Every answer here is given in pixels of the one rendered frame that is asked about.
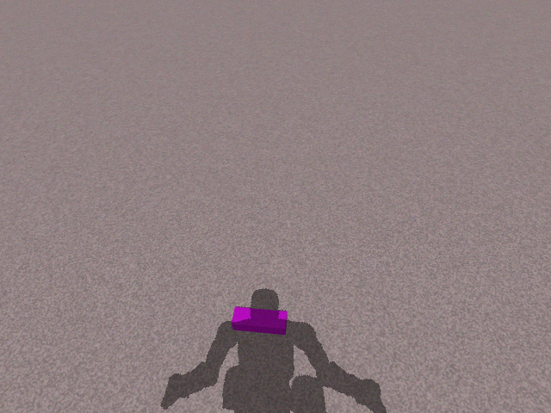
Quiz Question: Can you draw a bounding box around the carton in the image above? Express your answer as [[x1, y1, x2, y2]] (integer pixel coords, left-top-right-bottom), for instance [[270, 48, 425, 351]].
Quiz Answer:
[[232, 306, 288, 335]]

